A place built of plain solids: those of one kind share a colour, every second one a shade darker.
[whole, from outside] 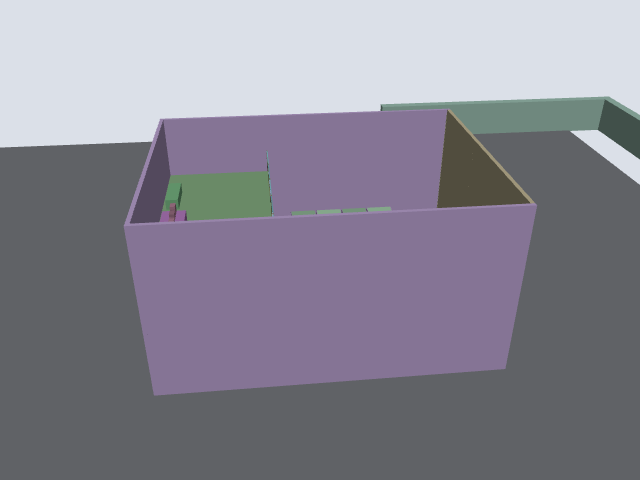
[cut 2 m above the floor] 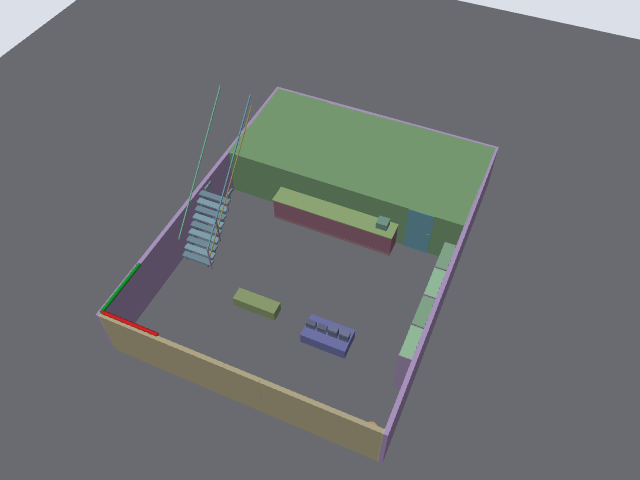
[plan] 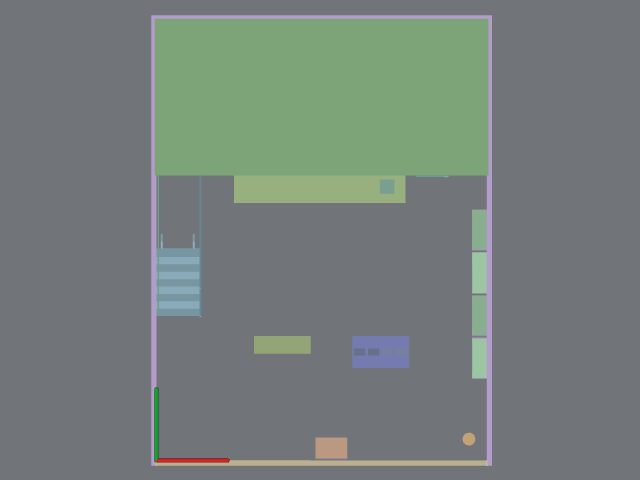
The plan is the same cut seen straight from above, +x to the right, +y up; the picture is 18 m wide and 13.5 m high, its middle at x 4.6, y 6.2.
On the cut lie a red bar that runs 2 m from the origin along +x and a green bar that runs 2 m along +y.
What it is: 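A shoe shop at street level behind a glazed front, one room two levels high, with a raised rear level reached by one straight flight, fitted out in the 1990s to 2020s; 9.3 x 12.4 m, 6.73 m high throughout; its front glazed onto the street; the raised level 4.16 m over the floor, over the rear 4.4 m, open to the hall behind a guard 1.0 m high along its edge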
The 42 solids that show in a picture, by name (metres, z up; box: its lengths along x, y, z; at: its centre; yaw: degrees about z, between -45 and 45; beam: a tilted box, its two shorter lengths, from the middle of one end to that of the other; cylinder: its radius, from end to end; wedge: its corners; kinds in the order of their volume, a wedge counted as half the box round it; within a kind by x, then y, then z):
{
 "upper_1": {"box": [9.39, 4.41, 4.21], "at": [4.64, 10.21, 2.06]},
 "street_hedge_1": {"box": [39.29, 0.6, 2.25], "at": [4.64, -16.3, 1.07]},
 "street_hedge_2": {"box": [0.6, 15.85, 2.25], "at": [23.99, -8.07, 1.07]},
 "wall_1": {"box": [0.15, 12.67, 6.78], "at": [-0.07, 6.18, 3.34]},
 "wall_2": {"box": [9.59, 0.15, 6.78], "at": [4.64, 12.45, 3.34]},
 "wall_3": {"box": [0.15, 12.67, 6.78], "at": [9.37, 6.18, 3.34]},
 "window_wall_1": {"box": [4.32, 0.15, 6.78], "at": [2.16, -0.07, 3.34]},
 "window_wall_2": {"box": [1.2, 0.15, 6.78], "at": [4.92, -0.07, 3.34]},
 "window_wall_3": {"box": [3.77, 0.15, 6.78], "at": [7.41, -0.07, 3.34]},
 "shelves_body_1": {"box": [0.4, 1.16, 2.1], "at": [9.09, 2.88, 1.0]},
 "shelves_body_2": {"box": [0.4, 1.16, 2.1], "at": [9.09, 4.08, 1.0]},
 "shelves_body_3": {"box": [0.4, 1.16, 2.1], "at": [9.09, 5.28, 1.0]},
 "shelves_body_4": {"box": [0.4, 1.16, 2.1], "at": [9.09, 6.47, 1.0]},
 "counter_1": {"box": [4.79, 0.7, 1.05], "at": [4.59, 7.65, 0.47]},
 "plinth_1": {"box": [1.6, 0.9, 0.5], "at": [6.31, 3.05, 0.2]},
 "upper_plinth_1": {"box": [1.6, 0.9, 0.5], "at": [4.1, 11.76, 4.36]},
 "bench_1": {"box": [1.6, 0.5, 0.47], "at": [3.54, 3.25, 0.18]},
 "upper_bench_1": {"box": [1.6, 0.5, 0.47], "at": [6.7, 11.96, 4.34]},
 "stair_guard_rail_1": {"wedge": [[1.21, 4.06, 1.1], [1.21, 4.06, 1.17], [1.21, 8.01, 5.06], [1.21, 8.01, 5.12], [1.26, 4.06, 1.1], [1.26, 4.06, 1.17], [1.26, 8.01, 5.06], [1.26, 8.01, 5.12]]},
 "stair_wall_rail_1": {"wedge": [[0.04, 4.06, 1.11], [0.04, 4.06, 1.17], [0.04, 8.01, 5.06], [0.04, 8.01, 5.12], [0.07, 4.06, 1.11], [0.07, 4.06, 1.17], [0.07, 8.01, 5.06], [0.07, 8.01, 5.12]]},
 "stair_guard_low_1": {"wedge": [[1.22, 4.06, 0.64], [1.22, 4.06, 0.68], [1.22, 8.01, 4.59], [1.22, 8.01, 4.64], [1.25, 4.06, 0.64], [1.25, 4.06, 0.68], [1.25, 8.01, 4.59], [1.25, 8.01, 4.64]]},
 "stair_step_1": {"box": [1.26, 0.25, 0.07], "at": [0.58, 4.18, 0.18]},
 "stair_step_2": {"box": [1.26, 0.25, 0.07], "at": [0.58, 4.39, 0.38]},
 "stair_step_3": {"box": [1.26, 0.25, 0.07], "at": [0.58, 4.6, 0.59]},
 "stair_step_4": {"box": [1.26, 0.25, 0.07], "at": [0.58, 4.81, 0.8]},
 "stair_step_5": {"box": [1.26, 0.25, 0.07], "at": [0.58, 5.01, 1.01]},
 "stair_step_6": {"box": [1.26, 0.25, 0.07], "at": [0.58, 5.22, 1.22]},
 "stair_step_7": {"box": [1.26, 0.25, 0.07], "at": [0.58, 5.43, 1.42]},
 "stair_step_8": {"box": [1.26, 0.25, 0.07], "at": [0.58, 5.64, 1.63]},
 "stair_step_9": {"box": [1.26, 0.25, 0.07], "at": [0.58, 5.85, 1.84]},
 "counter_top_1": {"box": [4.83, 0.78, 0.04], "at": [4.59, 7.63, 1.02]},
 "service_door_1": {"box": [0.95, 0.03, 2.1], "at": [7.76, 8.0, 1.0]},
 "till_1": {"box": [0.42, 0.4, 0.33], "at": [6.49, 7.7, 1.16]},
 "front_corner_1": {"box": [0.04, 0.17, 6.63], "at": [9.29, -0.07, 3.27]},
 "plant_pot_1": {"cylinder": 0.18, "from": [8.79, 0.6, 0.0], "to": [8.79, 0.6, 0.38]},
 "door_mat_1": {"box": [0.9, 0.6, 0.07], "at": [4.92, 0.35, -0.02]},
 "box_1": {"box": [0.32, 0.2, 0.12], "at": [5.71, 3.05, 0.62]},
 "box_2": {"box": [0.32, 0.2, 0.12], "at": [6.11, 3.05, 0.62]},
 "box_3": {"box": [0.32, 0.2, 0.12], "at": [6.5, 3.05, 0.74]},
 "box_4": {"box": [0.32, 0.2, 0.12], "at": [6.91, 3.05, 0.74]},
 "shelves_cheek_1": {"box": [0.41, 0.032, 2.1], "at": [9.08, 2.31, 1.0]},
 "counter_kick_1": {"box": [4.79, 0.012, 0.15], "at": [4.59, 7.29, 0.03]}
}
